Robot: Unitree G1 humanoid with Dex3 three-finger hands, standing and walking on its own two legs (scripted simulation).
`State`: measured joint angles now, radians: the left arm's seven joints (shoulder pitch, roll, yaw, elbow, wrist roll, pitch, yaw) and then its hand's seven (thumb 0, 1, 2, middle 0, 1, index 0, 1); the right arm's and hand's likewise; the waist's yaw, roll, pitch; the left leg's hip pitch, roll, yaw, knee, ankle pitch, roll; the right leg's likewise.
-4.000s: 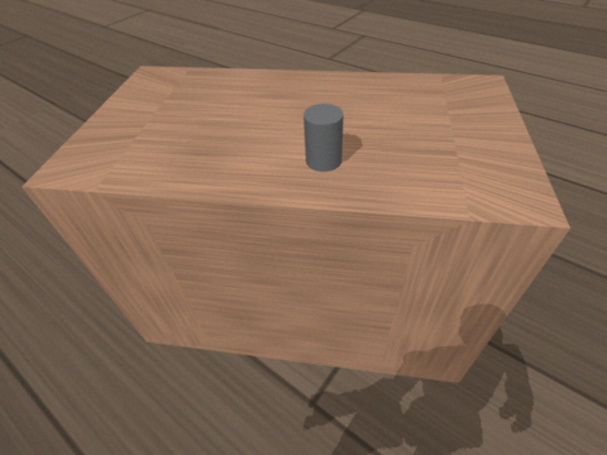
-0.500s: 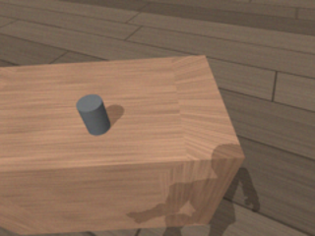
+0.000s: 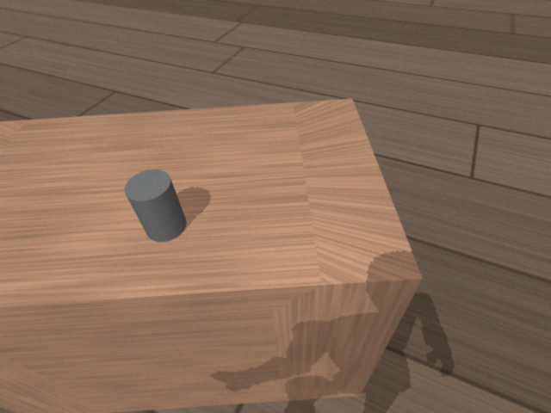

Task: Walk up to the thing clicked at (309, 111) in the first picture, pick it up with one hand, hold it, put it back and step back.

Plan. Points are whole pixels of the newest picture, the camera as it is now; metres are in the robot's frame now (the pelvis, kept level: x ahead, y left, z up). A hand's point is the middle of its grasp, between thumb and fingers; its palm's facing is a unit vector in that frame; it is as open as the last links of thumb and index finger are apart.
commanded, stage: stand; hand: left
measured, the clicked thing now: (157, 206) +0.47 +0.25 +0.02
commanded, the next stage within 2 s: none
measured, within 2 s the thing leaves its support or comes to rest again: neither
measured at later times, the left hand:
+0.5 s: hand out of the picture +0.07 +0.25 -0.16, palm faces -0.02 -0.94 -0.34, open 7.4 cm
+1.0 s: hand out of the picture +0.07 +0.25 -0.16, palm faces -0.02 -0.94 -0.34, open 7.4 cm
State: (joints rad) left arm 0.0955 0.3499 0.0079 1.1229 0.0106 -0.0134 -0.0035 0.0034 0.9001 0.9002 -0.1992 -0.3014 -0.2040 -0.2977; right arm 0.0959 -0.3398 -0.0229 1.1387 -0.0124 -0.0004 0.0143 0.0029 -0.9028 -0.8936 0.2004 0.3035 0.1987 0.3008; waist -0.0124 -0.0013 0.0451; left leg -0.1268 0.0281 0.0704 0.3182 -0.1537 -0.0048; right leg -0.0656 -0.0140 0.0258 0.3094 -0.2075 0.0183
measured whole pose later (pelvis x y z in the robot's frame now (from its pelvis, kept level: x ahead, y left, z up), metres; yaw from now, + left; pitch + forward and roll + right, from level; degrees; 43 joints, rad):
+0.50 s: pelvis +0.00 +0.00 +0.00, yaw +0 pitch -2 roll +0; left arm 0.13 0.36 0.00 1.11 0.01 -0.01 -0.01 0.00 0.90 0.90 -0.20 -0.30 -0.20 -0.30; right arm 0.10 -0.34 -0.01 1.14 -0.01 -0.01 0.01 0.00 -0.90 -0.89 0.20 0.30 0.20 0.30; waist 0.00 -0.01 0.05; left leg -0.13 0.03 0.06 0.31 -0.15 -0.01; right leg -0.06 -0.01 0.02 0.30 -0.20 0.01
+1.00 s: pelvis +0.00 +0.00 +0.00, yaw +1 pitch -2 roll +0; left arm 0.13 0.36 -0.01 1.11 0.01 -0.01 -0.01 0.00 0.90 0.90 -0.20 -0.30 -0.20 -0.30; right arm 0.10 -0.35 -0.01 1.14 -0.01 -0.01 0.01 0.00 -0.90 -0.89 0.20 0.30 0.20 0.30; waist 0.00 -0.01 0.04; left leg -0.13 0.03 0.06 0.31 -0.15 -0.01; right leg -0.06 -0.01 0.01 0.30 -0.21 0.01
